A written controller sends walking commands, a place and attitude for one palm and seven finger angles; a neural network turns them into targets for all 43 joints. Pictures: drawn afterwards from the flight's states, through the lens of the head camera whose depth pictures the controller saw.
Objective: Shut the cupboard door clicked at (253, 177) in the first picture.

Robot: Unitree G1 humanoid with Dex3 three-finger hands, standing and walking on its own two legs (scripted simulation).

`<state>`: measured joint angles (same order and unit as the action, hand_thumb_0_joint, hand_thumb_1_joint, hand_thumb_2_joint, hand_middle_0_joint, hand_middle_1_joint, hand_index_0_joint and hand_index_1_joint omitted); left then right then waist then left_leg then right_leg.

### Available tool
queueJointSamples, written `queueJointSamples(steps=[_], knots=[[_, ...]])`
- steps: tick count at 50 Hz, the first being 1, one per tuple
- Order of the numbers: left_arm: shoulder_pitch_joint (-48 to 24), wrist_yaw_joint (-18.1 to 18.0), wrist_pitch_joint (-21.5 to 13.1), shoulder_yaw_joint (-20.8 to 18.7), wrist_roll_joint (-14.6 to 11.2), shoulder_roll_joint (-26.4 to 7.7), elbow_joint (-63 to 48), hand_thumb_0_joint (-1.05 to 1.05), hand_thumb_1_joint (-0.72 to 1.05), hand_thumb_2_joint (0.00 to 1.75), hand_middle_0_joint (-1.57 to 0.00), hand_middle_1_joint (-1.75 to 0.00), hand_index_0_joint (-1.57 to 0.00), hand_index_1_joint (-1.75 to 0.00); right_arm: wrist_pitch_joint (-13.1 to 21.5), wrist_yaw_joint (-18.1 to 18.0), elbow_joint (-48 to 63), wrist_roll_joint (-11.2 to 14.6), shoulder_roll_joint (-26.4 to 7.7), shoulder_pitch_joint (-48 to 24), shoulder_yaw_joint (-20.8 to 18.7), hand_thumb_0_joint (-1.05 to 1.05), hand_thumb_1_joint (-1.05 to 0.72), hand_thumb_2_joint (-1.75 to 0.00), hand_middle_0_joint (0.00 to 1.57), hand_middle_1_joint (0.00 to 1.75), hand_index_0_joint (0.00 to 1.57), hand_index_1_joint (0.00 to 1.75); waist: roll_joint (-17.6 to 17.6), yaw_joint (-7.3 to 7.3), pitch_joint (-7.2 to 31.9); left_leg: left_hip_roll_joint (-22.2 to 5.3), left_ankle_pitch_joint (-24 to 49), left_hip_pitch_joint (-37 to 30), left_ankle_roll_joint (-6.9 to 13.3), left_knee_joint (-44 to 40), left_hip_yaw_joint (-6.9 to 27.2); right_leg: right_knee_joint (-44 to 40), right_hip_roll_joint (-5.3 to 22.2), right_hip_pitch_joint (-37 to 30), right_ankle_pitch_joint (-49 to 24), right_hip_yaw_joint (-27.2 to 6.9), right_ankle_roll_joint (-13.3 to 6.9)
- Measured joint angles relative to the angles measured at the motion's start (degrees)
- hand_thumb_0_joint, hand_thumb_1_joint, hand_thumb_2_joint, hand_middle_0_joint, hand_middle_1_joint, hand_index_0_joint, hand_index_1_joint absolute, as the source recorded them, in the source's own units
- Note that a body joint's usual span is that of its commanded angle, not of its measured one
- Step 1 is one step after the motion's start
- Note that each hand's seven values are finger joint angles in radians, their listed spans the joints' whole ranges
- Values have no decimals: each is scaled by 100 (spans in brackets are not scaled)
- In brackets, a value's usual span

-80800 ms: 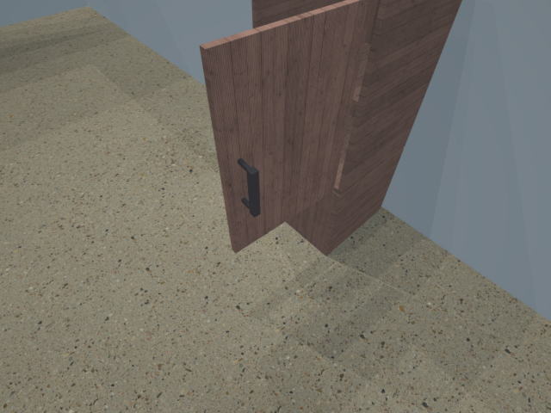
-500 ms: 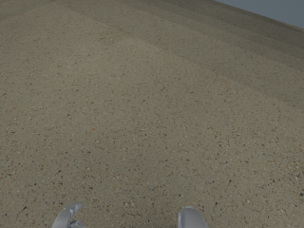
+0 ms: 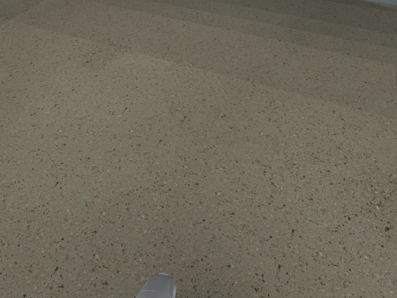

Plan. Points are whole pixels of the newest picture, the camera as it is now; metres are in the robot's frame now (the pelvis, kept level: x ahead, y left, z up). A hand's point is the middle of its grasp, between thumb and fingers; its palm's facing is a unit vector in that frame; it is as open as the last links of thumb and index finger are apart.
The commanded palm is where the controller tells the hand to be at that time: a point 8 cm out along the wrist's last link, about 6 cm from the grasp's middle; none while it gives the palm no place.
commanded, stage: turn to face it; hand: left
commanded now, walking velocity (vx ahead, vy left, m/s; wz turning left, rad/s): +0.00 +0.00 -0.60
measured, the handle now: out of the picture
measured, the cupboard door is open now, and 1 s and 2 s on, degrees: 17 17 17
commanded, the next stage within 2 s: none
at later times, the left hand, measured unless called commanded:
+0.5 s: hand (100, 272) +0.18 +0.25 -0.16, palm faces -0.25 -0.94 -0.22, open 7.3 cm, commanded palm none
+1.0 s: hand (156, 262) +0.21 +0.12 -0.15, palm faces -0.55 -0.80 -0.24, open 7.3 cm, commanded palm none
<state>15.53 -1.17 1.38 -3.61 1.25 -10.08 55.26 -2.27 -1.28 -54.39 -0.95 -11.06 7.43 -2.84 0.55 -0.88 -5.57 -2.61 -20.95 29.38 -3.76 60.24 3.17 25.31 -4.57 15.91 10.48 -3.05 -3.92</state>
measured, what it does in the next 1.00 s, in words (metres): steps on the spot, turning right: left foot, then right foot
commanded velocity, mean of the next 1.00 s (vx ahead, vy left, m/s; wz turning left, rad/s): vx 0.00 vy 0.00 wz -0.60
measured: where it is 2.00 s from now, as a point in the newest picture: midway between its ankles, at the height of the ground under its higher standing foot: outside the picture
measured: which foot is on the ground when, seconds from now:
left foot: up 0.00-0.20, down 0.22-0.70, up 0.72-1.00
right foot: down 0.00-0.22, up 0.24-0.66, down 0.68-1.00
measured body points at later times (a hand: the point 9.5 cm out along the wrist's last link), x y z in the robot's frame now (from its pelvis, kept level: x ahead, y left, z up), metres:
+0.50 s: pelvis +0.02 +0.06 +0.00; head +0.07 +0.08 +0.45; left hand +0.19 +0.30 -0.15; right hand +0.02 -0.19 -0.12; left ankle +0.03 +0.17 -0.74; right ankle -0.05 -0.08 -0.65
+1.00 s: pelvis +0.02 +0.02 +0.00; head +0.05 -0.02 +0.45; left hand +0.23 +0.17 -0.14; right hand -0.07 -0.24 -0.15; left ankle +0.12 +0.15 -0.68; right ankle -0.03 -0.06 -0.74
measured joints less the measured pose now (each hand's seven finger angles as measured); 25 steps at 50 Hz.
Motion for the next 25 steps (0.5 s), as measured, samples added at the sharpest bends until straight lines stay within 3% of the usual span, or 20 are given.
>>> queueJointSamples(steps=[7, 10, 12, 14, 18, 21, 25], knots=[[-5, 82, 71, -76, 53, -94, -177, 0, 91, 90, -20, -30, -21, -30, 27, -17, 249, 54, -75, -309, 7, 0, -91, -90, 20, 30, 20, 30, -148, -183, 171, 136, -202, -509, -31, -1397, -44, 214, -15, 115, 134, -476, 183], [-40, 82, 129, -120, 30, -190, -262, 0, 91, 90, -20, -30, -21, -30, 132, -32, 364, 90, -50, -313, 61, 0, -91, -90, 20, 30, 20, 30, -249, -191, 260, 263, 212, -1079, 11, -2551, -120, 503, -63, 272, 284, -681, 329], [-121, 84, 190, -156, -16, -299, -282, 0, 91, 90, -20, -30, -21, -30, 228, -43, 412, 59, 1, -251, 98, 0, -91, -90, 20, 30, 20, 30, -357, -143, 294, 293, 446, -1271, 231, -2923, -224, 1072, -75, 504, 860, -718, 386], [-237, 108, 254, -191, -2, -415, -309, 0, 91, 90, -20, -30, -20, -30, 222, -41, 448, -9, 66, -160, 184, 0, -91, -90, 20, 30, 20, 30, -443, -160, 239, 250, 410, -1378, 423, -2907, -391, 2149, -22, 845, 1597, -435, 466], [-359, 213, 291, -245, 16, -581, -433, 0, 91, 90, -19, -30, -20, -30, 177, -68, 470, -64, 116, 92, 275, 0, -90, -90, 21, 30, 21, 30, -366, -123, 206, 4, 491, -1673, 494, -3234, -637, 3779, 188, 1318, 1639, 106, 654], [-424, 263, 319, -258, 8, -659, -513, 0, 91, 90, -19, -30, -20, -30, 179, -64, 430, -58, 106, 260, 276, 0, -90, -90, 21, 30, 21, 30, -307, -90, 179, -126, 535, -1811, 487, -3409, -859, 4093, 409, 1388, 1371, 230, 736], [-523, 294, 375, -258, 6, -680, -533, 0, 91, 90, -19, -30, -20, -30, 201, -52, 335, -50, 64, 476, 233, 0, -90, -90, 21, 30, 21, 30, -251, -7, 145, -253, 491, -1888, 460, -3451, -1185, 3816, 641, 1272, 1216, 305, 770]])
